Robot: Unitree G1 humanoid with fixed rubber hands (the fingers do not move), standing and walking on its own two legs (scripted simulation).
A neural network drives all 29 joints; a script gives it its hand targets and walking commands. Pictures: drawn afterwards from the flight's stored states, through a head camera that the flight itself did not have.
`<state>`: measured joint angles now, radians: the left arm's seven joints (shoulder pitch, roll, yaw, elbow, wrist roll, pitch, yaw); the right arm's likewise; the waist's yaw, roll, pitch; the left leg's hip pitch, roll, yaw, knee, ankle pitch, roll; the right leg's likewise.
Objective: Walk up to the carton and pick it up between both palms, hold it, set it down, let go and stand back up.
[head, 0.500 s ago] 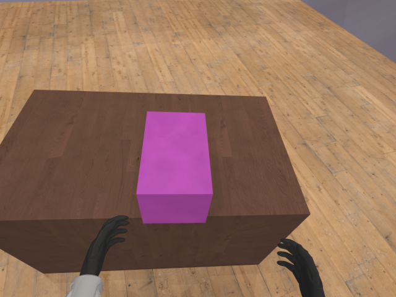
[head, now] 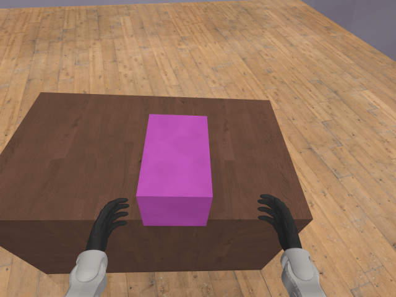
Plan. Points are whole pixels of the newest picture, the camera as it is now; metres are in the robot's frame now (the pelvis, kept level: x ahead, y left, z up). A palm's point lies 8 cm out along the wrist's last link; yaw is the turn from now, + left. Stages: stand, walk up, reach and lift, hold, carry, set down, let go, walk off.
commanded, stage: reach and lift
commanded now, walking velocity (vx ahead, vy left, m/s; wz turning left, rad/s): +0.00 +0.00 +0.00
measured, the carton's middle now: (176, 168) +0.48 +0.07 -0.11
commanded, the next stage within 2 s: none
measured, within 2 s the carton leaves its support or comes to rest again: neither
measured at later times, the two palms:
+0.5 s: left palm (103, 198) +0.30 +0.21 +0.01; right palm (279, 190) +0.33 -0.17 +0.03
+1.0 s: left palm (113, 165) +0.38 +0.20 +0.03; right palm (274, 159) +0.40 -0.16 +0.06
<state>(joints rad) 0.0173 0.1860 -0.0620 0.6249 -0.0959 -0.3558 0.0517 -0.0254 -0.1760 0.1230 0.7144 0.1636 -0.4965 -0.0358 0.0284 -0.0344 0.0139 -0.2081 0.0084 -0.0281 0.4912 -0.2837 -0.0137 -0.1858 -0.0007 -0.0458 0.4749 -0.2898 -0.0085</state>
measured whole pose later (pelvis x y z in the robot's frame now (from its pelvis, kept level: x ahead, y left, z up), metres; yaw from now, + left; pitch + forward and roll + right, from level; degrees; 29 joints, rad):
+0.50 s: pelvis +0.00 +0.01 +0.00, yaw +0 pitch +1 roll -1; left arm -0.25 0.19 -0.02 0.70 -0.10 -0.19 0.05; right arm -0.37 -0.18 0.08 0.88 0.22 -0.33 -0.06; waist 0.03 -0.03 -0.01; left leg -0.22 0.01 -0.03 0.49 -0.29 -0.01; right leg -0.19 0.00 -0.05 0.45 -0.28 -0.01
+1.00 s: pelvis +0.01 +0.01 +0.00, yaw +0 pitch +8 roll -1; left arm -0.60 0.19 0.01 1.09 -0.10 -0.28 0.05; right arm -0.74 -0.18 0.05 1.26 0.25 -0.31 -0.07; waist 0.02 -0.03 -0.10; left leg -0.36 0.01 -0.03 0.51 -0.28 -0.01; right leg -0.32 0.00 -0.05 0.46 -0.28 -0.01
